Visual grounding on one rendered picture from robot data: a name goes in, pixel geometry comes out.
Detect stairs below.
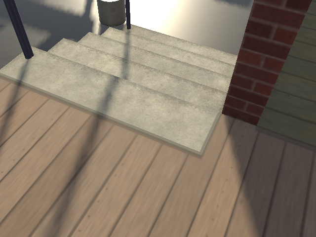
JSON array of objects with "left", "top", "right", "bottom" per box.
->
[{"left": 48, "top": 24, "right": 238, "bottom": 114}]

